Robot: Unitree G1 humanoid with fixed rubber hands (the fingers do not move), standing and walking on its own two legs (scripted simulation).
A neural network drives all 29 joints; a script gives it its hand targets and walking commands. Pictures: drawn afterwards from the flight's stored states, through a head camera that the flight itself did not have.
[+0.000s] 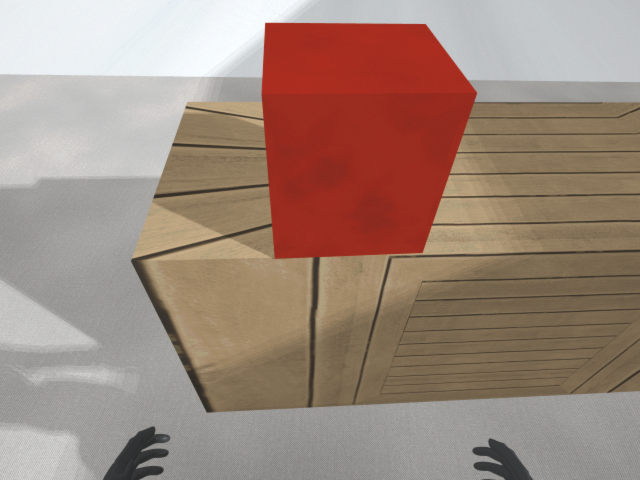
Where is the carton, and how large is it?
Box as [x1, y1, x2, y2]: [262, 23, 476, 258]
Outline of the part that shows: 265,23 262,75 262,105 275,258 422,252 476,94 474,89 425,24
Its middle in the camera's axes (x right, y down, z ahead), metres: +0.05 -0.16 +0.65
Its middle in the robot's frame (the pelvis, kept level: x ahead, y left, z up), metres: +0.62 -0.04 +0.11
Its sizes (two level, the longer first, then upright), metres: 0.260 0.238 0.296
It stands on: a pedestal, 0.71 m high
